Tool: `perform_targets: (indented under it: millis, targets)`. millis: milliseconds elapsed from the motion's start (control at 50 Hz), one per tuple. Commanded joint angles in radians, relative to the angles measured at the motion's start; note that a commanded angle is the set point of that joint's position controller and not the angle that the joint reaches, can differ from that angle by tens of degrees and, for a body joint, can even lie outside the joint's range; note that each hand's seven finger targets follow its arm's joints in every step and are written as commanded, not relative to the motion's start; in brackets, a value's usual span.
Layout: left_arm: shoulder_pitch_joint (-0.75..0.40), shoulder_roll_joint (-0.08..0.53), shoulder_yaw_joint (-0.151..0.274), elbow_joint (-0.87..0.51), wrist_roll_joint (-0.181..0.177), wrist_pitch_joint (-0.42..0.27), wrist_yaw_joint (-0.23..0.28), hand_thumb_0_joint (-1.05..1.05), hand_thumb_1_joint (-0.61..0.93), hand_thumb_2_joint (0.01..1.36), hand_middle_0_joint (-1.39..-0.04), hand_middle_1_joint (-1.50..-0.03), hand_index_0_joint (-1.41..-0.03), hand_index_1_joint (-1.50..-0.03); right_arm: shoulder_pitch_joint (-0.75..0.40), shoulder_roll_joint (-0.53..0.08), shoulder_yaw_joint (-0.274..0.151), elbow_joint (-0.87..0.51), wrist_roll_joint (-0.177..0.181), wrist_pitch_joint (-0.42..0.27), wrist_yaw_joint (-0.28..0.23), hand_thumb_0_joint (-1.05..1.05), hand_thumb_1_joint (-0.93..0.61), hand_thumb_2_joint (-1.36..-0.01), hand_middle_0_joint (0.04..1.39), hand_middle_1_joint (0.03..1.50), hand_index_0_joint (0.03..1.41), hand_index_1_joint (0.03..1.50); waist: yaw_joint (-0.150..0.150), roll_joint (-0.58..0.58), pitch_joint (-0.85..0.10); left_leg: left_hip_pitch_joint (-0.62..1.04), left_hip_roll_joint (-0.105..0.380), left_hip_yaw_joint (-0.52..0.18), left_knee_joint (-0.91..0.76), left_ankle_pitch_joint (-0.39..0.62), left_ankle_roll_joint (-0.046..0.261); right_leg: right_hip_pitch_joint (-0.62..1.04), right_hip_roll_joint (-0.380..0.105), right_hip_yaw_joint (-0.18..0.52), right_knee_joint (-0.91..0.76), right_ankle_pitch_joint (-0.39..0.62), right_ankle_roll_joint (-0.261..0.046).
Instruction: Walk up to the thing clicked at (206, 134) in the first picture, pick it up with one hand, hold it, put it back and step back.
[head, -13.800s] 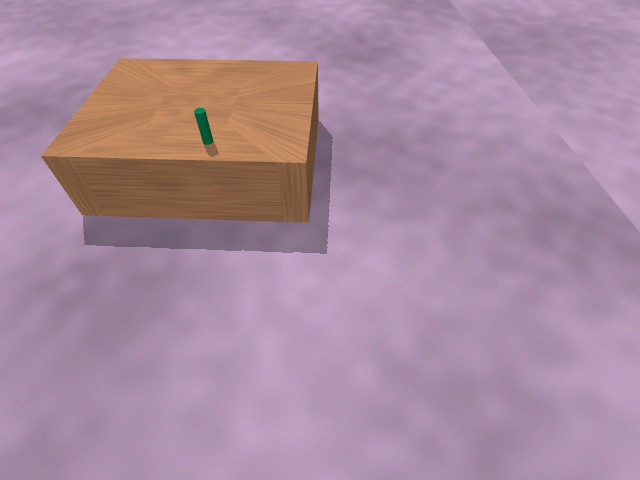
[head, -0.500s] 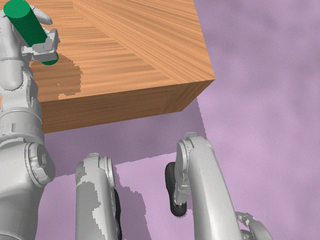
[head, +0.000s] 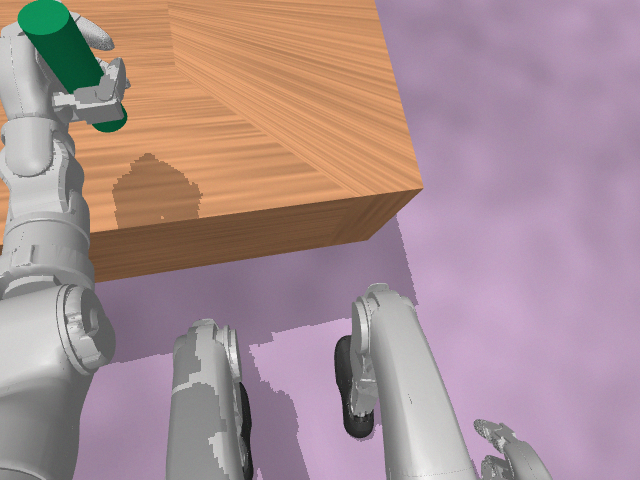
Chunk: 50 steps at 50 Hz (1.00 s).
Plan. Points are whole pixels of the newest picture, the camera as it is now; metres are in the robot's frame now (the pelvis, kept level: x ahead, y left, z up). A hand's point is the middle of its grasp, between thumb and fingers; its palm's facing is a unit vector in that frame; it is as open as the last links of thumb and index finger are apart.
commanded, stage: settle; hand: left
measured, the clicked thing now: (81, 75) +0.56 +0.19 +0.02
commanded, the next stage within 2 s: lift in 0.72 s
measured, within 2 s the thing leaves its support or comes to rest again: neither
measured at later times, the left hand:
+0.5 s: hand (89, 53) +0.56 +0.17 +0.05, palm faces +0.08 -1.00 -0.03, open 5.4 cm
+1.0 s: hand (77, 43) +0.56 +0.18 +0.06, palm faces +0.07 -1.00 -0.03, open 5.4 cm
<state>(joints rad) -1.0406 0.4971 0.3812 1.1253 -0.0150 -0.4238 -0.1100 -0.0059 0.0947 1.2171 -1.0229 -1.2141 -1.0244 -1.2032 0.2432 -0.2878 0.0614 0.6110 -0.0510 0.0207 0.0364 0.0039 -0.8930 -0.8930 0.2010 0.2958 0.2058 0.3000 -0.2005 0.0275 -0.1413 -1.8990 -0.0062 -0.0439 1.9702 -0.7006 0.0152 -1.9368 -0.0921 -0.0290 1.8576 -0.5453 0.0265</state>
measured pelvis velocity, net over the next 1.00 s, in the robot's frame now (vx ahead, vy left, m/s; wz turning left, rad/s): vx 0.01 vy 0.00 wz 0.00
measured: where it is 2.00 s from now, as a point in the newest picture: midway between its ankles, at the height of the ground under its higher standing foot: (297, 427)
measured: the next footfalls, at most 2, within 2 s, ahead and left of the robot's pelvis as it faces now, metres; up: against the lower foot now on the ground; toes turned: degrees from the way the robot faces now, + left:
none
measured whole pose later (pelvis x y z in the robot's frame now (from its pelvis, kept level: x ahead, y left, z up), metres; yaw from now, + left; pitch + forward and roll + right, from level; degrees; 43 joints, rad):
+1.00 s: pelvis +0.01 +0.00 +0.05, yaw +0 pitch +35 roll -4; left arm -0.97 0.48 0.39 1.11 -0.04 -0.44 -0.12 -0.01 0.09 1.22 -1.03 -1.21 -1.03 -1.20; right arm 0.24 -0.26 0.06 0.63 -0.04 0.02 0.02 0.00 -0.91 -0.90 0.20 0.30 0.21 0.30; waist -0.19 0.03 -0.15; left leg -1.72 0.01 -0.04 1.80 -0.69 0.01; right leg -1.76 -0.08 -0.04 1.69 -0.54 0.02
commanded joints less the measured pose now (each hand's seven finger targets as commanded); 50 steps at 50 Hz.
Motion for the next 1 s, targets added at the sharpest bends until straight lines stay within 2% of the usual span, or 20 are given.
perform_targets:
  millis: [0,40,120,160,240,320,360,380,420,460,560,580,620,660,740,780,820,900,940,980]
  targets:
    - [-0.462,0.21,0.009,-0.281,-0.017,-0.081,-0.004,0.0,0.528,1.404,-1.463,-1.517,-1.457,-1.532,0.211,-0.185,-0.074,-0.027,0.002,-0.011,-0.017,0.0,-0.88,-0.895,0.2,0.3,0.2,0.3,-0.011,0.19,-0.755,0.453,-0.011,0.0,-0.282,0.276,0.002,0.485,0.041,-0.009,-0.178,0.199,-0.075]
    - [-0.409,0.202,0.018,-0.207,-0.021,-0.066,-0.005,0.0,0.546,1.411,-1.469,-1.521,-1.463,-1.535,0.217,-0.195,-0.079,-0.02,0.006,-0.011,-0.019,0.0,-0.882,-0.895,0.2,0.3,0.2,0.3,-0.024,0.173,-0.698,0.434,-0.009,-0.008,-0.298,0.253,0.001,0.468,0.041,-0.014,-0.187,0.181,-0.075]
    - [-0.476,0.219,0.014,-0.311,-0.021,-0.08,-0.002,0.0,0.566,1.416,-1.466,-1.519,-1.46,-1.534,0.217,-0.178,-0.077,-0.025,0.004,-0.011,-0.023,0.0,-0.883,-0.896,0.2,0.3,0.2,0.3,-0.022,0.164,-0.745,0.423,-0.01,0.006,-0.309,0.231,0.008,0.545,0.044,-0.004,-0.218,0.177,-0.069]
    - [-0.4,0.197,0.015,-0.213,-0.03,-0.064,-0.006,0.0,0.557,1.418,-1.47,-1.523,-1.464,-1.537,0.208,-0.185,-0.078,-0.02,0.011,-0.014,-0.024,0.0,-0.879,-0.895,0.2,0.3,0.2,0.3,-0.022,0.145,-0.704,0.433,-0.009,-0.002,-0.32,0.226,0.007,0.523,0.044,-0.008,-0.224,0.166,-0.071]
    - [-0.431,0.224,0.019,-0.245,-0.029,-0.074,-0.002,0.0,0.573,1.412,-1.464,-1.517,-1.46,-1.529,0.203,-0.179,-0.077,-0.017,0.01,-0.015,-0.03,0.0,-0.88,-0.895,0.2,0.3,0.2,0.3,-0.021,0.135,-0.684,0.404,-0.009,0.009,-0.332,0.179,0.015,0.564,0.046,0.003,-0.259,0.138,-0.064]
    - [-0.384,0.204,0.018,-0.203,-0.029,-0.073,-0.002,0.0,0.584,1.412,-1.442,-1.501,-1.438,-1.513,0.196,-0.18,-0.073,-0.019,0.011,-0.016,-0.029,0.0,-0.881,-0.895,0.2,0.3,0.2,0.3,-0.014,0.148,-0.686,0.457,-0.004,-0.005,-0.349,0.235,0.006,0.536,0.047,-0.005,-0.253,0.173,-0.073]
    - [-0.437,0.25,0.033,-0.273,-0.027,-0.084,0.003,0.0,0.58,1.409,-1.448,-1.502,-1.443,-1.516,0.202,-0.183,-0.081,-0.013,0.01,-0.016,-0.031,0.0,-0.881,-0.896,0.199,0.3,0.2,0.3,-0.007,0.178,-0.724,0.491,-0.003,-0.003,-0.35,0.253,0.006,0.553,0.049,-0.003,-0.256,0.186,-0.073]
    - [-0.399,0.197,0.011,-0.201,-0.032,-0.078,-0.001,0.0,0.585,1.417,-1.444,-1.504,-1.44,-1.517,0.2,-0.179,-0.074,-0.016,0.011,-0.015,-0.031,0.0,-0.879,-0.895,0.2,0.3,0.2,0.3,-0.016,0.161,-0.698,0.498,-0.003,-0.011,-0.357,0.258,0.004,0.544,0.047,-0.006,-0.262,0.191,-0.073]
    - [-0.402,0.239,0.04,-0.227,-0.029,-0.086,0.001,0.0,0.612,1.435,-1.463,-1.517,-1.457,-1.532,0.203,-0.181,-0.079,-0.009,0.01,-0.017,-0.031,0.0,-0.881,-0.896,0.199,0.3,0.2,0.3,-0.01,0.144,-0.682,0.462,-0.003,-0.003,-0.36,0.235,0.008,0.566,0.05,-0.005,-0.269,0.176,-0.07]
    - [-0.403,0.205,0.019,-0.213,-0.035,-0.089,-0.001,0.0,0.584,1.44,-1.461,-1.52,-1.454,-1.536,0.206,-0.176,-0.074,-0.009,0.009,-0.018,-0.03,0.0,-0.881,-0.896,0.199,0.3,0.2,0.3,-0.019,0.143,-0.675,0.466,-0.002,-0.003,-0.362,0.246,0.008,0.566,0.05,-0.003,-0.275,0.187,-0.071]
    - [-0.383,0.227,0.024,-0.205,-0.029,-0.092,-0.006,0.0,0.581,1.429,-1.449,-1.505,-1.443,-1.52,0.195,-0.179,-0.078,-0.017,0.009,-0.018,-0.031,0.0,-0.881,-0.896,0.2,0.3,0.2,0.3,-0.012,0.151,-0.683,0.486,-0.003,0.001,-0.375,0.24,0.009,0.589,0.051,-0.001,-0.294,0.183,-0.069]
    - [-0.373,0.193,0.013,-0.202,-0.038,-0.091,-0.007,0.0,0.569,1.419,-1.439,-1.496,-1.434,-1.51,0.192,-0.18,-0.075,-0.025,0.011,-0.019,-0.029,0.0,-0.88,-0.896,0.199,0.3,0.2,0.3,-0.007,0.164,-0.707,0.521,-0.001,-0.011,-0.387,0.272,0.002,0.586,0.048,-0.005,-0.286,0.207,-0.073]
    - [-0.412,0.235,0.029,-0.254,-0.035,-0.099,-0.007,0.0,0.592,1.429,-1.445,-1.498,-1.439,-1.513,0.202,-0.184,-0.078,-0.013,0.01,-0.016,-0.029,0.0,-0.878,-0.896,0.199,0.3,0.2,0.3,0.001,0.198,-0.728,0.58,0.004,-0.021,-0.391,0.319,-0.004,0.553,0.051,-0.011,-0.273,0.221,-0.078]
    - [-0.399,0.196,0.007,-0.218,-0.038,-0.094,-0.01,0.0,0.619,1.433,-1.44,-1.494,-1.433,-1.51,0.204,-0.181,-0.076,-0.01,0.009,-0.017,-0.028,0.0,-0.876,-0.896,0.2,0.3,0.2,0.3,-0.02,0.18,-0.694,0.556,0.005,-0.021,-0.388,0.314,-0.002,0.557,0.053,-0.014,-0.278,0.221,-0.077]
    - [-0.401,0.222,0.022,-0.219,-0.033,-0.097,-0.004,0.0,0.571,1.426,-1.437,-1.491,-1.429,-1.508,0.203,-0.179,-0.078,-0.012,0.007,-0.015,-0.029,0.0,-0.88,-0.897,0.199,0.3,0.2,0.3,-0.009,0.178,-0.693,0.558,0.002,-0.016,-0.4,0.288,0.001,0.573,0.053,-0.01,-0.294,0.202,-0.075]
    - [-0.368,0.179,0.008,-0.176,-0.037,-0.095,-0.002,0.0,0.609,1.45,-1.447,-1.506,-1.44,-1.522,0.199,-0.173,-0.075,-0.012,0.009,-0.016,-0.027,0.0,-0.877,-0.896,0.199,0.3,0.2,0.3,-0.018,0.144,-0.656,0.528,0.001,-0.017,-0.408,0.255,0.002,0.574,0.052,-0.011,-0.31,0.183,-0.072]
    - [-0.376,0.218,0.033,-0.223,-0.037,-0.102,0.0,0.0,0.623,1.379,-1.448,-1.509,-1.462,-1.5,0.195,-0.176,-0.08,-0.017,0.009,-0.016,-0.03,0.0,-0.912,-0.903,0.199,0.299,0.199,0.299,0.0,0.149,-0.708,0.541,-0.001,-0.009,-0.41,0.257,0.005,0.61,0.052,-0.004,-0.319,0.191,-0.07]
    - [-0.357,0.197,0.014,-0.231,-0.045,-0.098,-0.015,0.0,0.512,1.355,-1.462,-1.53,-1.477,-1.524,0.201,-0.171,-0.076,-0.016,0.012,-0.016,-0.03,0.0,-0.914,-0.903,0.199,0.299,0.199,0.299,-0.008,0.155,-0.717,0.558,0.0,-0.008,-0.415,0.307,0.003,0.64,0.053,-0.007,-0.318,0.233,-0.074]
    - [-0.35,0.229,0.034,-0.263,-0.045,-0.096,-0.017,0.0,0.508,1.343,-1.449,-1.516,-1.463,-1.51,0.204,-0.173,-0.08,-0.014,0.016,-0.013,-0.031,0.0,-0.913,-0.903,0.199,0.299,0.199,0.299,0.01,0.154,-0.733,0.585,0.0,-0.008,-0.434,0.31,0.003,0.672,0.054,-0.005,-0.331,0.236,-0.073]
    - [-0.374,0.213,0.018,-0.333,-0.048,-0.097,-0.018,0.0,0.511,1.344,-1.438,-1.508,-1.452,-1.503,0.201,-0.166,-0.081,-0.015,0.015,-0.013,-0.031,0.0,-0.91,-0.903,0.199,0.299,0.199,0.299,0.012,0.182,-0.744,0.611,0.003,-0.013,-0.455,0.303,-0.003,0.664,0.057,-0.009,-0.338,0.221,-0.077]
